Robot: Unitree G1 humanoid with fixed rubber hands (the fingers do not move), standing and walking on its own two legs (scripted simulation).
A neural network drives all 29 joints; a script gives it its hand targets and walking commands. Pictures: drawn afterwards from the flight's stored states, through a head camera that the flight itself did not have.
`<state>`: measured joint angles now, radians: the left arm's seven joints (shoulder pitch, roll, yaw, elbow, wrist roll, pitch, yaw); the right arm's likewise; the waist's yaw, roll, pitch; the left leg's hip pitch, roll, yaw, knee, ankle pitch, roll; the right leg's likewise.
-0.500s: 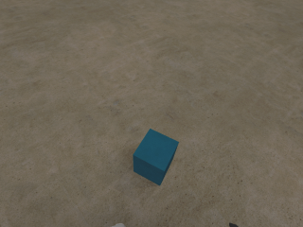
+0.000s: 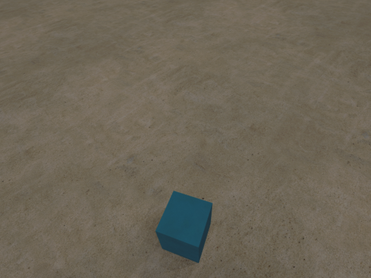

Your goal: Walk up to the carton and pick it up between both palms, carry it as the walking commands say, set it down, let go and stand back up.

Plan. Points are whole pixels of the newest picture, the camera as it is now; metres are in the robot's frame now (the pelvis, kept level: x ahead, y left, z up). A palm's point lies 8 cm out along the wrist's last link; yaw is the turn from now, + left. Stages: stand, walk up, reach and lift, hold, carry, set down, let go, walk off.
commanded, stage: walk up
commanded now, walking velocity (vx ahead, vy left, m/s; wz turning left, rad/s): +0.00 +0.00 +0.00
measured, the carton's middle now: (186, 227) +0.49 +0.02 -0.65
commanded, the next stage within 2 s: none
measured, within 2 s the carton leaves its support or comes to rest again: neither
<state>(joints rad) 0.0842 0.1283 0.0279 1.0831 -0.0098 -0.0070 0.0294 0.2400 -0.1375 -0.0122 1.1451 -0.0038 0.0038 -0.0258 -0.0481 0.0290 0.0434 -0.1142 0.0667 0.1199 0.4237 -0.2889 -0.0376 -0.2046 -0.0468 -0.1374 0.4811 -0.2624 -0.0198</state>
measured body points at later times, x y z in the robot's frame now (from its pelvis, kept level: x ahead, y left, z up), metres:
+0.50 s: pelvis +0.03 -0.01 +0.00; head +0.03 +0.00 +0.45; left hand +0.02 +0.21 -0.16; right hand +0.05 -0.23 -0.16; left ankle -0.04 +0.13 -0.74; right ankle +0.00 -0.10 -0.74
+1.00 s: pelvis +0.03 +0.12 -0.01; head +0.07 +0.13 +0.43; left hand +0.13 +0.39 -0.16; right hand +0.04 -0.12 -0.15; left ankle +0.11 +0.23 -0.74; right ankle -0.02 +0.00 -0.68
